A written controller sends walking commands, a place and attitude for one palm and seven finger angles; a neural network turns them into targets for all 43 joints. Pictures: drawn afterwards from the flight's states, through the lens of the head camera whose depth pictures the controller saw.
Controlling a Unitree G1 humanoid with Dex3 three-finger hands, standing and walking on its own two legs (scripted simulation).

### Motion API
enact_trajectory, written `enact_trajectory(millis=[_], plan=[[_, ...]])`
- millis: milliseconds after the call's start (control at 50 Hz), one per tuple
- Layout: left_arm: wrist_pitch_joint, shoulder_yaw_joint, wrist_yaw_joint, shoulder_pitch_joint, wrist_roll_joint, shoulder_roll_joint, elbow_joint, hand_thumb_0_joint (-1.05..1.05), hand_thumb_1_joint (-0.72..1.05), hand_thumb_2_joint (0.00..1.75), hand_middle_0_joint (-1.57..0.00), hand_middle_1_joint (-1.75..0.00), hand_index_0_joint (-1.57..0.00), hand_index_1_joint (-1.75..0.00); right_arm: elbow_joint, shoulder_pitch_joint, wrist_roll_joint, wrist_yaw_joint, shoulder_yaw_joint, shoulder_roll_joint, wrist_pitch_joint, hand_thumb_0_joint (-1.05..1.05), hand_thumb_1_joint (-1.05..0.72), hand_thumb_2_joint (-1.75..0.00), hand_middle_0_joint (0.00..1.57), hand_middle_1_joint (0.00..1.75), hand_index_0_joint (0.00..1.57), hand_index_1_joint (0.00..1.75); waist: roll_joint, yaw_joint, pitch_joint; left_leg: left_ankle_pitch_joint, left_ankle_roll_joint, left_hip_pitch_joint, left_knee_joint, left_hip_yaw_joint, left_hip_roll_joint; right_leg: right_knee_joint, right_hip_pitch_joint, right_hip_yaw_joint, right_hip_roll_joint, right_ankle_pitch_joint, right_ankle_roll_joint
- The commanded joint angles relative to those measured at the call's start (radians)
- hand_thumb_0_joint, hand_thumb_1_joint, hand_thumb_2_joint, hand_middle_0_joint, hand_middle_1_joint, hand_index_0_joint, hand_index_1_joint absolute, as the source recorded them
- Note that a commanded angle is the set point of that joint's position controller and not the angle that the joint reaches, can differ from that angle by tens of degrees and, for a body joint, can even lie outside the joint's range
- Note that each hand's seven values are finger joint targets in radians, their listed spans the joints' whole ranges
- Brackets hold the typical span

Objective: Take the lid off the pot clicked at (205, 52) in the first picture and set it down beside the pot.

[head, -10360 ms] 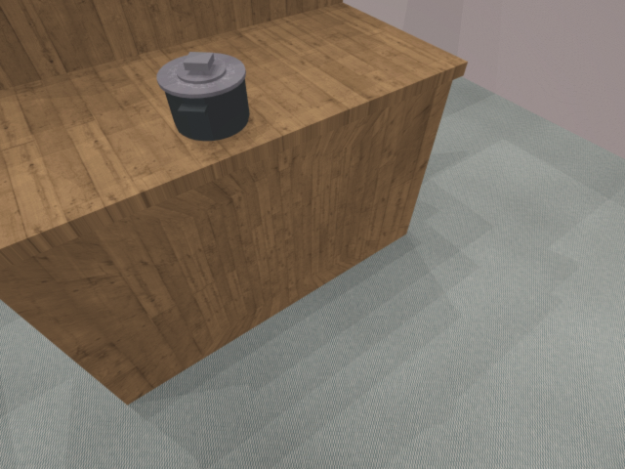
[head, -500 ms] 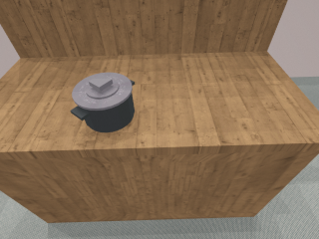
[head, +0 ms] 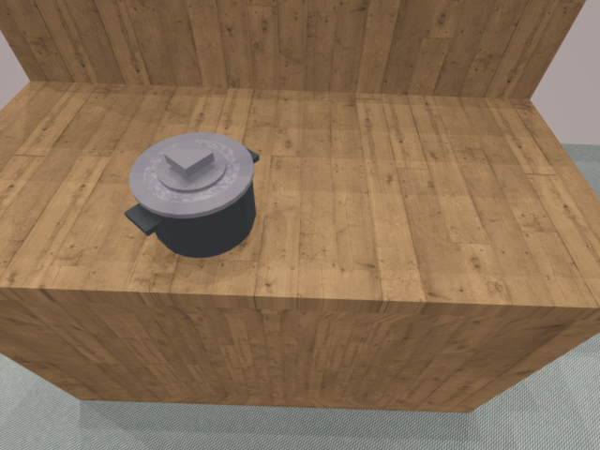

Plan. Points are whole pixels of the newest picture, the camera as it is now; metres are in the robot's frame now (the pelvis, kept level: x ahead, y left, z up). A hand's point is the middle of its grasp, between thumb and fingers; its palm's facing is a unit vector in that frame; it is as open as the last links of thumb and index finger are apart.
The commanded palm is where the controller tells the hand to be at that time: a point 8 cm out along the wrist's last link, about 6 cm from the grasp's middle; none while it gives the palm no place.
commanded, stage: come to a stop and stand still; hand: left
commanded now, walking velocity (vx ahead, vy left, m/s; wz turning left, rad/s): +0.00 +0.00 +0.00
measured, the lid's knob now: (189, 157) +0.46 +0.19 +0.14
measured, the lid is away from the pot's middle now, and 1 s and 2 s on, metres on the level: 0.00 0.00 0.00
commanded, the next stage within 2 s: look again from close up in 0.44 s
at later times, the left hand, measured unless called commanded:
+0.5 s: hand out of the picture +0.04 +0.19 -0.17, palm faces +0.03 -0.98 -0.21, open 7.4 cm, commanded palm none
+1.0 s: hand out of the picture +0.00 +0.18 -0.17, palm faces +0.04 -0.98 -0.17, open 7.4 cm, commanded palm none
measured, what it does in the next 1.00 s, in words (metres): stands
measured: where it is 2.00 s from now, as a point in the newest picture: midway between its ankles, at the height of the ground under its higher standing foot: outside the picture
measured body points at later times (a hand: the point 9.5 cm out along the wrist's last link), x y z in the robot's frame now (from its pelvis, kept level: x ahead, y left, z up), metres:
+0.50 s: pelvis +0.02 +0.01 +0.00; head +0.04 +0.01 +0.45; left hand +0.04 +0.25 -0.15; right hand +0.05 -0.22 -0.15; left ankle +0.03 +0.15 -0.73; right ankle -0.05 -0.13 -0.73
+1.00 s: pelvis +0.01 +0.01 +0.01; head +0.03 +0.03 +0.46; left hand +0.00 +0.24 -0.16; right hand +0.02 -0.21 -0.15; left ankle +0.03 +0.15 -0.73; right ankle -0.05 -0.13 -0.73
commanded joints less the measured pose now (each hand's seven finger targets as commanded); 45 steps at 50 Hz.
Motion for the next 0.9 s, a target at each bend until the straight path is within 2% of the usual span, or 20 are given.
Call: enact_trajectory(millis=[0,20,160,220,320,440,500,540,580,620,780,820,880], plan=[[-0.024,0.029,0.014,0.054,0.003,0.136,-0.041,0.0,0.9,0.9,-0.2,-0.3,-0.2,-0.3,-0.032,0.046,0.0,-0.005,-0.012,-0.088,-0.015,0.0,-0.9,-0.9,0.2,0.3,0.2,0.3,0.011,-0.011,-0.019,0.225,0.055,0.122,-0.062,-0.032,0.044,-0.125,-0.079,0.056,-0.081,0.308,-0.043],[-0.025,0.03,0.013,0.056,0.0,0.145,-0.043,0.0,0.9,0.9,-0.2,-0.3,-0.2,-0.3,-0.033,0.045,0.001,-0.005,-0.012,-0.09,-0.017,0.0,-0.9,-0.9,0.2,0.3,0.2,0.3,0.01,-0.008,-0.036,0.243,0.057,0.133,-0.062,-0.035,0.048,-0.125,-0.063,0.05,-0.078,0.329,-0.042],[-0.022,0.031,0.015,0.045,0.001,0.145,-0.048,0.0,0.9,0.9,-0.2,-0.3,-0.2,-0.3,-0.028,0.026,0.0,-0.006,-0.01,-0.098,-0.014,0.0,-0.9,-0.9,0.2,0.3,0.2,0.3,0.015,-0.006,-0.024,0.275,0.056,0.131,-0.07,-0.038,0.049,-0.133,-0.043,0.036,-0.083,0.341,-0.036],[-0.024,0.031,0.015,0.049,-0.002,0.155,-0.05,0.0,0.9,0.9,-0.2,-0.3,-0.2,-0.3,-0.021,0.031,0.001,-0.005,-0.009,-0.095,-0.016,0.0,-0.9,-0.9,0.2,0.3,0.2,0.3,0.009,-0.001,-0.045,0.308,0.059,0.149,-0.074,-0.039,0.053,-0.136,-0.02,0.028,-0.085,0.369,-0.035],[-0.023,0.032,0.016,0.044,-0.002,0.152,-0.056,0.0,0.9,0.9,-0.2,-0.3,-0.2,-0.3,-0.012,0.041,0.001,-0.006,-0.008,-0.092,-0.017,0.0,-0.9,-0.9,0.2,0.3,0.2,0.3,0.01,-0.001,-0.041,0.329,0.061,0.149,-0.085,-0.044,0.053,-0.14,-0.007,0.019,-0.085,0.37,-0.033],[-0.02,0.029,0.018,0.039,-0.002,0.149,-0.054,0.0,0.9,0.9,-0.2,-0.3,-0.2,-0.3,0.0,0.05,0.002,-0.006,-0.006,-0.094,-0.014,0.0,-0.9,-0.9,0.2,0.3,0.2,0.3,0.007,-0.002,-0.022,0.3,0.061,0.138,-0.101,-0.051,0.051,-0.155,-0.005,0.014,-0.089,0.33,-0.03],[-0.02,0.026,0.019,0.045,-0.002,0.142,-0.049,0.0,0.9,0.9,-0.2,-0.3,-0.2,-0.3,0.011,0.058,0.002,-0.005,-0.002,-0.086,-0.015,0.0,-0.9,-0.9,0.2,0.3,0.2,0.3,0.027,-0.002,-0.02,0.29,0.062,0.144,-0.116,-0.051,0.05,-0.164,-0.009,0.014,-0.089,0.302,-0.03],[-0.019,0.026,0.018,0.046,-0.003,0.143,-0.046,0.0,0.9,0.9,-0.2,-0.3,-0.2,-0.3,0.011,0.059,0.002,-0.006,-0.002,-0.091,-0.015,0.0,-0.9,-0.9,0.2,0.3,0.2,0.3,0.007,-0.001,-0.013,0.278,0.064,0.139,-0.116,-0.053,0.052,-0.169,-0.006,0.01,-0.09,0.297,-0.029],[-0.018,0.025,0.018,0.045,-0.001,0.141,-0.045,0.0,0.9,0.9,-0.2,-0.3,-0.2,-0.3,0.018,0.066,0.003,-0.006,-0.002,-0.087,-0.014,0.0,-0.9,-0.9,0.2,0.3,0.2,0.3,0.023,-0.004,-0.005,0.264,0.062,0.135,-0.122,-0.052,0.049,-0.173,-0.011,0.013,-0.09,0.283,-0.029],[-0.02,0.025,0.017,0.053,-0.003,0.143,-0.042,0.0,0.9,0.9,-0.2,-0.3,-0.2,-0.3,0.022,0.072,0.004,-0.006,-0.001,-0.084,-0.016,0.0,-0.9,-0.9,0.2,0.3,0.2,0.3,0.0,0.0,-0.016,0.266,0.065,0.138,-0.122,-0.055,0.052,-0.176,0.001,0.007,-0.09,0.29,-0.029],[-0.019,0.021,0.021,0.067,-0.001,0.121,-0.027,0.0,0.9,0.9,-0.2,-0.3,-0.2,-0.3,0.036,0.086,0.004,-0.008,0.0,-0.074,-0.017,0.0,-0.9,-0.9,0.2,0.3,0.2,0.3,0.028,-0.004,-0.005,0.272,0.065,0.14,-0.128,-0.057,0.049,-0.181,-0.007,0.008,-0.093,0.28,-0.028],[-0.021,0.021,0.02,0.078,-0.003,0.125,-0.023,0.0,0.9,0.9,-0.2,-0.3,-0.2,-0.3,0.039,0.087,0.006,-0.008,-0.001,-0.07,-0.018,0.0,-0.9,-0.9,0.2,0.3,0.2,0.3,0.007,-0.001,-0.01,0.273,0.068,0.143,-0.124,-0.058,0.052,-0.188,0.0,0.006,-0.092,0.289,-0.029],[-0.021,0.019,0.021,0.081,-0.001,0.115,-0.018,0.0,0.9,0.9,-0.2,-0.3,-0.2,-0.3,0.043,0.088,0.005,-0.009,-0.001,-0.068,-0.016,0.0,-0.9,-0.9,0.2,0.3,0.2,0.3,0.013,-0.005,0.0,0.255,0.064,0.139,-0.126,-0.056,0.049,-0.191,-0.01,0.01,-0.095,0.282,-0.028]])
